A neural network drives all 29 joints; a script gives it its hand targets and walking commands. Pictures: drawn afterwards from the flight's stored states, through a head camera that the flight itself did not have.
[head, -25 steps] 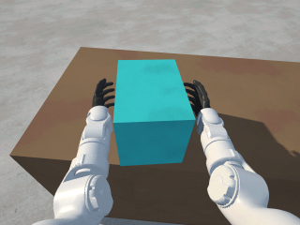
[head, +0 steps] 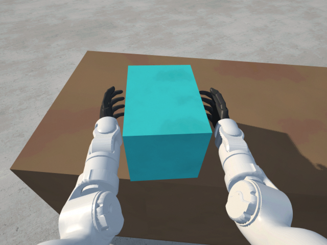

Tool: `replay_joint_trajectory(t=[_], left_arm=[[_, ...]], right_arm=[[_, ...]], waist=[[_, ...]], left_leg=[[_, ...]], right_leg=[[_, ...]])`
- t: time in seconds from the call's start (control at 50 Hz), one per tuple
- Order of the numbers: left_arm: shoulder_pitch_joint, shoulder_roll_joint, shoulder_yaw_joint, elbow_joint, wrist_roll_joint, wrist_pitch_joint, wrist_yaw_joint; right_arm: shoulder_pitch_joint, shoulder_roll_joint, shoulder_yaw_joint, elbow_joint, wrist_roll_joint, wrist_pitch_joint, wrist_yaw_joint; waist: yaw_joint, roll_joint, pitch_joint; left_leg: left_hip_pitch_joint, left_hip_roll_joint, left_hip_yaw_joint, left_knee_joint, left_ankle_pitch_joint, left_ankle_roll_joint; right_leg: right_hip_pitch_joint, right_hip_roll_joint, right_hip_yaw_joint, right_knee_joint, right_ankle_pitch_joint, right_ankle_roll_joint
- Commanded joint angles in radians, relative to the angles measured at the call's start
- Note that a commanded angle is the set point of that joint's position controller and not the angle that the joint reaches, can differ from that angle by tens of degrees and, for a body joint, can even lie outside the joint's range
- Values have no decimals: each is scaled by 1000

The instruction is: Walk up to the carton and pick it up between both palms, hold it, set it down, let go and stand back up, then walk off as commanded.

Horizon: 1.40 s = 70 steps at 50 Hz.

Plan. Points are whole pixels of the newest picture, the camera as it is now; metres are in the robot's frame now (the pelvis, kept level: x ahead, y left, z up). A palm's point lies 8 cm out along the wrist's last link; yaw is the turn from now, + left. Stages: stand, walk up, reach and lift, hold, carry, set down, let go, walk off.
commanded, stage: set down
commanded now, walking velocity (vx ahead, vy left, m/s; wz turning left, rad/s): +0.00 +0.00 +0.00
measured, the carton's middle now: (161, 120) +0.45 +0.01 +0.05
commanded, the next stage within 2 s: none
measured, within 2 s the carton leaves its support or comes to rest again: rests again in 0.60 s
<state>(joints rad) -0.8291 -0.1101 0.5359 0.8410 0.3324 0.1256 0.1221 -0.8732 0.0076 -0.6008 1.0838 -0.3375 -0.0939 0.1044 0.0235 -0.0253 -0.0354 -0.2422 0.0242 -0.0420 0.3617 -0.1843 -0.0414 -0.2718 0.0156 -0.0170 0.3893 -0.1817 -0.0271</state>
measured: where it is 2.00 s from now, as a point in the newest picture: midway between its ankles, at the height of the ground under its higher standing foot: outside the picture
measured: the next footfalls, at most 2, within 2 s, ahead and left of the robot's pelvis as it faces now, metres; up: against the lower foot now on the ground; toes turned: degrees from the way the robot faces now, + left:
none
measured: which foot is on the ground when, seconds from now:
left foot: down 0.00-1.00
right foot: down 0.00-1.00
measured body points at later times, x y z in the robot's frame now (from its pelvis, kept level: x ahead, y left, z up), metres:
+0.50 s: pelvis +0.01 +0.00 +0.00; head +0.06 +0.01 +0.45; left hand +0.44 +0.14 +0.07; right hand +0.46 -0.15 +0.09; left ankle +0.00 +0.15 -0.74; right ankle +0.01 -0.10 -0.74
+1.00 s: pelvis -0.01 +0.00 +0.00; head +0.02 +0.00 +0.45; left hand +0.39 +0.15 +0.06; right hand +0.41 -0.18 +0.06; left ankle +0.00 +0.15 -0.74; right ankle +0.01 -0.10 -0.74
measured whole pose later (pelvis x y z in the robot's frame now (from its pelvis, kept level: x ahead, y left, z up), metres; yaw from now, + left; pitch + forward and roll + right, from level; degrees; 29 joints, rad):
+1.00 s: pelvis -0.01 +0.00 +0.00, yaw -2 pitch +8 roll +0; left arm -0.61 -0.08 0.26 0.67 0.14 0.11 0.24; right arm -0.77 -0.22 0.08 1.08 0.24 -0.11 -0.03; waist 0.05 -0.02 -0.08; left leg -0.35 0.05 0.00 0.36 -0.16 -0.05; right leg -0.40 0.04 0.02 0.39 -0.14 -0.03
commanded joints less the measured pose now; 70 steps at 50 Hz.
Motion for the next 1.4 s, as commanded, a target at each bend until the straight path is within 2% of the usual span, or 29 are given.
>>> replay_joint_trajectory(t=[0.0, 0.02, 0.12, 0.22, 0.32, 0.42, 0.46, 0.5, 0.52, 0.54, 0.58, 0.6, 0.66, 0.68, 0.7, 0.74, 0.8, 0.84, 0.86, 0.94, 0.96, 1.02, 1.08, 1.14, 1.22, 1.24, 1.28, 1.34, 1.38], left_arm=[[-427, -354, -73, -118, 137, -26, -71], [-431, -284, -85, -136, 116, -36, -55], [-397, -117, -59, -117, 96, -44, -11], [-476, 106, -152, -122, -57, -57, 97], [-550, 105, -335, -95, -222, -80, 153], [-528, 74, -377, -24, -258, -80, 162], [-549, 101, -370, -30, -286, -97, 164], [-488, 79, -401, -130, -299, -114, 169], [-431, 55, -425, -169, -286, -105, 167], [-401, 56, -399, -167, -273, -104, 167], [-415, 86, -372, -118, -280, -99, 153], [-309, 78, -372, -177, -280, -94, 145], [-391, 157, -310, -99, -267, -111, 129], [-344, 132, -353, -178, -280, -118, 126], [-306, 156, -331, -191, -275, -111, 118], [-244, 120, -356, -229, -270, -105, 116], [-119, 103, -357, -320, -253, -87, 108], [-120, 89, -391, -420, -263, -82, 111], [-166, 106, -395, -384, -283, -88, 112], [-66, 82, -462, -558, -315, -64, 116], [-175, 122, -441, -494, -331, -58, 122], [-85, 116, -477, -568, -347, -23, 132], [-148, 142, -480, -492, -367, 6, 152], [-154, 146, -482, -587, -387, 31, 179], [-167, 179, -474, -492, -386, 65, 183], [-172, 167, -479, -541, -384, 70, 188], [-86, 143, -490, -593, -377, 105, 187], [-74, 136, -498, -583, -383, 122, 178], [12, 118, -495, -748, -378, 132, 162]], right_arm=[[-492, 340, 77, -149, -146, -16, 104], [-477, 235, 59, -125, -143, -18, 98], [-477, 70, 76, -144, -84, -15, 56], [-561, -227, 225, -109, 140, -13, -27], [-619, -304, 404, -48, 383, -19, -102], [-612, -360, 491, 45, 483, 3, -128], [-627, -374, 549, 28, 520, 4, -124], [-576, -380, 577, -29, 558, -26, -125], [-506, -397, 579, -8, 569, -20, -125], [-516, -405, 587, -7, 574, -28, -122], [-569, -402, 626, -28, 586, -22, -128], [-483, -424, 638, -74, 605, -34, -132], [-541, -416, 645, -56, 599, -24, -151], [-492, -404, 683, -97, 639, -39, -150], [-510, -411, 691, -144, 636, -48, -158], [-442, -445, 678, -117, 639, -62, -154], [-356, -431, 731, -201, 677, -94, -152], [-359, -475, 696, -236, 667, -93, -142], [-417, -476, 701, -263, 666, -94, -136], [-314, -495, 691, -391, 691, -99, -124], [-404, -510, 684, -391, 681, -78, -121], [-297, -521, 672, -436, 688, -48, -106], [-306, -500, 643, -381, 680, 20, -94], [-329, -511, 655, -488, 698, 32, -96], [-308, -488, 675, -438, 703, 90, -81], [-290, -516, 630, -428, 684, 95, -81], [-202, -527, 615, -454, 689, 98, -82], [-197, -495, 622, -511, 686, 105, -85], [-71, -508, 617, -576, 691, 91, -100]], waist=[[76, -32, -399], [55, -29, -451], [85, -24, -418], [95, 23, -527], [66, 69, -682], [76, 67, -668], [109, 53, -730], [106, 87, -826], [70, 110, -812], [89, 113, -823], [123, 60, -776], [106, 47, -782], [120, -27, -747], [100, 10, -800], [123, -9, -761], [78, 27, -750], [93, 20, -751], [61, 18, -781], [89, 12, -748], [54, 25, -743], [75, 10, -685], [57, -12, -659], [73, -52, -529], [94, -79, -602], [108, -99, -474], [98, -57, -494], [66, -76, -509], [71, -103, -490], [17, -75, -577]], left_leg=[[53, -27, 162, -81, 171, 54], [100, -18, 152, -74, 177, 44], [62, -27, 160, -69, 187, 54], [24, -19, 152, -13, 240, 24], [43, -9, 137, 81, 382, -25], [82, 16, 111, 100, 406, -53], [83, 20, 118, 112, 443, -54], [174, 27, 105, 159, 624, -76], [206, 30, 87, 171, 671, -78], [217, 34, 94, 174, 703, -82], [160, 25, 111, 160, 625, -63], [171, 27, 103, 166, 700, -63], [-79, -10, 143, 86, 482, -23], [-48, -11, 131, 97, 534, -29], [-72, -12, 131, 88, 515, -21], [-14, -6, 121, 93, 565, -36], [41, -7, 104, 96, 651, -21], [60, 0, 99, 81, 584, -25], [38, -8, 108, 73, 525, -15], [120, 1, 86, 73, 507, -11], [89, -1, 98, 71, 416, -7], [118, 6, 94, 38, 313, 12], [39, 5, 101, -6, 94, 28], [39, -1, 114, 9, 114, 31], [1, -9, 114, -23, -9, 47], [21, -4, 108, -29, -18, 33], [69, 0, 97, -30, 24, 30], [53, -10, 98, -30, 19, 45], [117, -20, 89, -10, 133, 34]], right_leg=[[178, -2, -81, -57, 198, 64], [144, 10, -94, -56, 179, 60], [159, 3, -71, -50, 205, 63], [108, 41, -47, -26, 256, 36], [90, 65, -22, 6, 432, 15], [30, 79, -14, -15, 350, -16], [20, 85, -10, -2, 359, -9], [9, 94, -14, 7, 484, -19], [14, 100, -17, 0, 511, -30], [4, 103, -12, 2, 519, -32], [18, 90, 4, -4, 505, -16], [106, 93, 7, 20, 649, -13], [305, 51, 44, 72, 747, 38], [333, 56, 38, 89, 823, 29], [369, 46, 44, 90, 850, 43], [334, 67, 24, 88, 855, 38], [382, 69, 34, 87, 942, 42], [358, 86, 12, 75, 845, 32], [322, 80, 17, 63, 762, 38], [291, 92, 4, 36, 662, 25], [213, 96, 9, 19, 492, 18], [199, 96, 6, -7, 330, 12], [158, 73, 29, -42, 70, 5], [196, 68, 46, -22, 87, 14], [169, 50, 65, -51, -90, 13], [168, 50, 60, -48, -93, 10], [189, 55, 51, -47, -43, 13], [199, 46, 68, -59, -40, 21], [288, 51, 62, -35, 151, 30]])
